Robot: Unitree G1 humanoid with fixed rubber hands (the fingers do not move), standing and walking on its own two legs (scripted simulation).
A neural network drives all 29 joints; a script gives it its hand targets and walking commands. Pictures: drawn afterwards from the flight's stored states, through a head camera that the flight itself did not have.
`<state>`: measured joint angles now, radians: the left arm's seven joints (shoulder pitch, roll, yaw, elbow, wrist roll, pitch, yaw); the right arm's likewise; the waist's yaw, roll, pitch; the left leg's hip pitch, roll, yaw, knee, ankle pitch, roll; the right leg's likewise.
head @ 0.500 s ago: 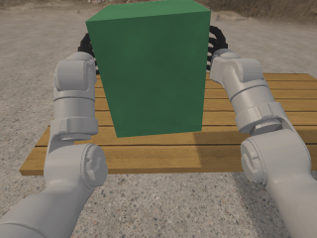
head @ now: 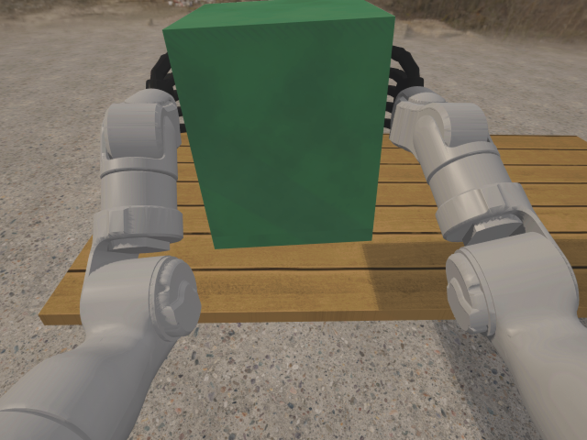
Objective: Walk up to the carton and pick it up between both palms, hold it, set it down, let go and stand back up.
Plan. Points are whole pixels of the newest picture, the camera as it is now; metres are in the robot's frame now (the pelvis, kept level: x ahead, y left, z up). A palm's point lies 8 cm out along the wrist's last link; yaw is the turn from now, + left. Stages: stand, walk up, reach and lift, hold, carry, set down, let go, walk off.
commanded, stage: hold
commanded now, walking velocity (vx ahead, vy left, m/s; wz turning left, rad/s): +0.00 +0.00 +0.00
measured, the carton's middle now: (286, 119) +0.40 +0.01 +0.31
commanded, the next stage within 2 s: none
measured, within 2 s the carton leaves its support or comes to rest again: neither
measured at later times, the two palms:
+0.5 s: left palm (163, 112) +0.37 +0.16 +0.33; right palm (408, 107) +0.37 -0.13 +0.34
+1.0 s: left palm (161, 114) +0.37 +0.16 +0.32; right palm (404, 110) +0.37 -0.13 +0.33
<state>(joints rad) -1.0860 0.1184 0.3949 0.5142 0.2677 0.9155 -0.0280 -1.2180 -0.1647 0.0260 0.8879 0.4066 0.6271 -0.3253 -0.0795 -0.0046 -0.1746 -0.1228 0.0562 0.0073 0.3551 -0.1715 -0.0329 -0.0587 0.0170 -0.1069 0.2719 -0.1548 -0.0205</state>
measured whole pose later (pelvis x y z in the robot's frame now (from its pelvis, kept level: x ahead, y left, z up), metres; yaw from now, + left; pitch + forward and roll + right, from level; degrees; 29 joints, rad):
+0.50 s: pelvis +0.00 +0.00 +0.00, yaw +0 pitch -3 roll -1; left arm -1.08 0.11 0.40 0.52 0.27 0.92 -0.02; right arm -1.23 -0.17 0.00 0.92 0.40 0.64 -0.31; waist -0.07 0.00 -0.19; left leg -0.13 0.05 0.01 0.36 -0.17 -0.03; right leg -0.08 0.01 -0.10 0.29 -0.16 -0.02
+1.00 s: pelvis +0.00 +0.01 +0.00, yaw +0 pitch -3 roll -1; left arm -1.04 0.11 0.37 0.45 0.25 0.92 -0.01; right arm -1.18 -0.17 0.03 0.84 0.43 0.65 -0.33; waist -0.09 -0.01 -0.19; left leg -0.13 0.05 0.01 0.37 -0.18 -0.03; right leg -0.06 0.01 -0.10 0.27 -0.15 -0.02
